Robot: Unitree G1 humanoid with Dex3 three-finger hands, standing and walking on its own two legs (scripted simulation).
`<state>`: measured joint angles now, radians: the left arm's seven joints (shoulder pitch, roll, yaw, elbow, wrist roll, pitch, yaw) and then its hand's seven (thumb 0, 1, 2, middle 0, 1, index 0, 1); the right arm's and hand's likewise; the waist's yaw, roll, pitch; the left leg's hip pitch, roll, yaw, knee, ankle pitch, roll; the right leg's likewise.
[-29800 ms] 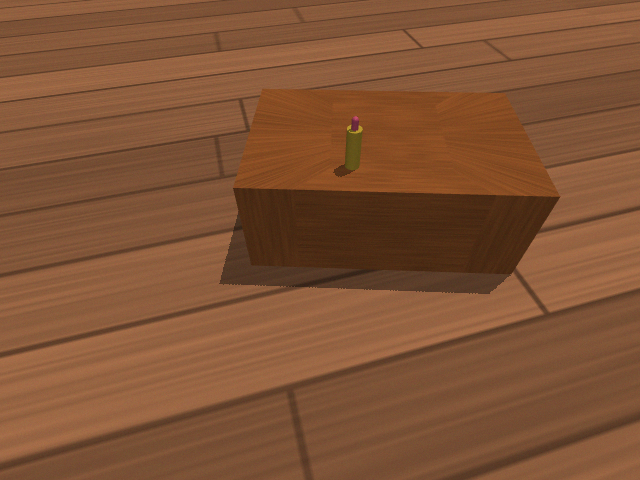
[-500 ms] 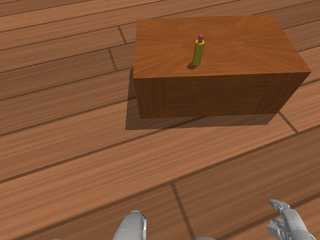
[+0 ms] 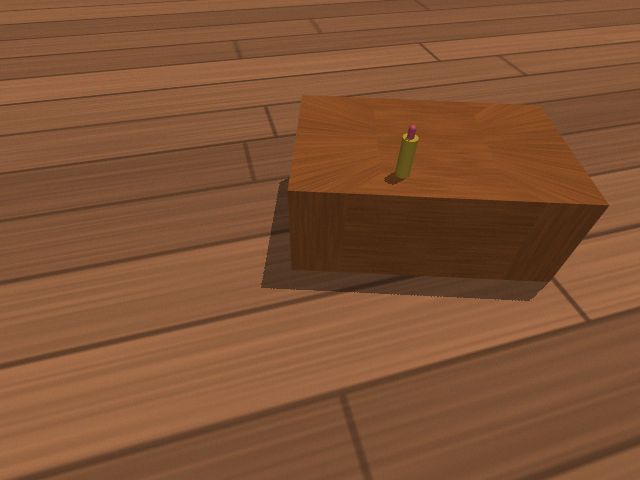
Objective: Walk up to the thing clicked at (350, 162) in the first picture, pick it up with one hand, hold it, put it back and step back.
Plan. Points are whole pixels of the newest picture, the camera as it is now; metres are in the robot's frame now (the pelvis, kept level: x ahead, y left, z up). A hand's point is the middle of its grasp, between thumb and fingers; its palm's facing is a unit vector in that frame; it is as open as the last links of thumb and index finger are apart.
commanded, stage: step back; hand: right
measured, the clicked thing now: (407, 151) +1.10 -0.28 -0.25
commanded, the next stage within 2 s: stand in 0.64 s
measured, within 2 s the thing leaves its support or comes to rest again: neither
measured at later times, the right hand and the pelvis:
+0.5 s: hand out of the picture +0.16 -0.26 -0.17, palm faces -0.07 +0.93 -0.36, open 7.4 cm; pelvis +0.05 -0.01 -0.01, yaw +1 degrees
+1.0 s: hand out of the picture +0.15 -0.26 -0.14, palm faces +0.00 +0.94 -0.33, open 7.4 cm; pelvis +0.07 +0.00 +0.01, yaw -1 degrees
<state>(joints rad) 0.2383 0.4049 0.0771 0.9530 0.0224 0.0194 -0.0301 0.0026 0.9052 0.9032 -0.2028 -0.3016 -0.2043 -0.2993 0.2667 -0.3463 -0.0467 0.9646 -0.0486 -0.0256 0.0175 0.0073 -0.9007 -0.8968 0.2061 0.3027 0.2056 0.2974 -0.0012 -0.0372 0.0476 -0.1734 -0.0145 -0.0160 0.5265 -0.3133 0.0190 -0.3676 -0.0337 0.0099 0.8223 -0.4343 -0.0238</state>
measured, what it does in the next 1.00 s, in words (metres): steps on the spot: right foot, then left foot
